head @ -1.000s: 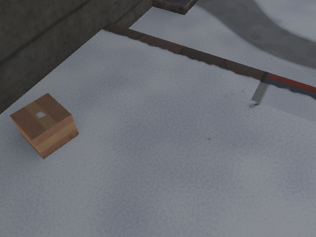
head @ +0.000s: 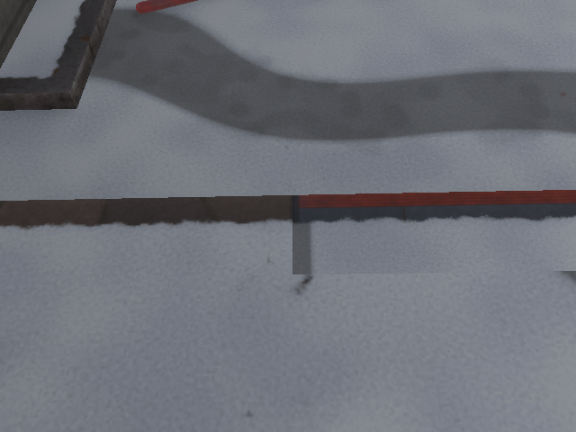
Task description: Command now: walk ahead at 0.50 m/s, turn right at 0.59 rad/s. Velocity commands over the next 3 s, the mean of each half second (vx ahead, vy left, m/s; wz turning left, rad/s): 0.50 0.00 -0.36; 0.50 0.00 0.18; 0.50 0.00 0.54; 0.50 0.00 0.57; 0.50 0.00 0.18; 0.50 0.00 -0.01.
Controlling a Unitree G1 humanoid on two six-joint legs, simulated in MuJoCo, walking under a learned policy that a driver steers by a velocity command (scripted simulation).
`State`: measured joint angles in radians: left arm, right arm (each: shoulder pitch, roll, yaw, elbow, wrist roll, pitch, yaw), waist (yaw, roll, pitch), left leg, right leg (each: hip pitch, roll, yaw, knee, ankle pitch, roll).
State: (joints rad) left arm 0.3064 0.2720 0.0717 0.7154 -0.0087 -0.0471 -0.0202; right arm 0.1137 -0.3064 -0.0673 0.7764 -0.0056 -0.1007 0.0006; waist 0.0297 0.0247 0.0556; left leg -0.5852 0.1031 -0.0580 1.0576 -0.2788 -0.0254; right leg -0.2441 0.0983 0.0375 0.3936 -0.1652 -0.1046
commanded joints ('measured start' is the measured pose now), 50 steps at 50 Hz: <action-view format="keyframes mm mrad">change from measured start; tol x32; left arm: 1 -27 173 45 -78 -4 -23 24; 50 -112 91 22 -2 26 -72 13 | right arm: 1 -15 -69 -18 -64 -11 6 -5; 50 197 -32 -14 -46 33 85 -7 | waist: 1 -29 -61 -72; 14 -54 -147 -116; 16 -77 236 -402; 36 -108 53 -1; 42 88 -272 -449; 50 -46 -111 -36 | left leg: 1 -57 -7 1 -152 145 -38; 14 313 -98 39 -618 252 86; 17 951 295 -747 -760 -181 341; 22 474 118 -297 -859 74 240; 39 494 70 -104 -604 514 160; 42 -137 -111 -61 174 -309 39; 50 -85 34 -45 54 51 11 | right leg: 1 52 -241 246 -182 254 -177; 14 178 -215 280 140 394 -51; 18 -538 -69 164 925 -332 72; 37 -253 -129 -7 100 123 90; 41 664 -507 470 67 65 -154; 50 69 -381 58 -250 131 -102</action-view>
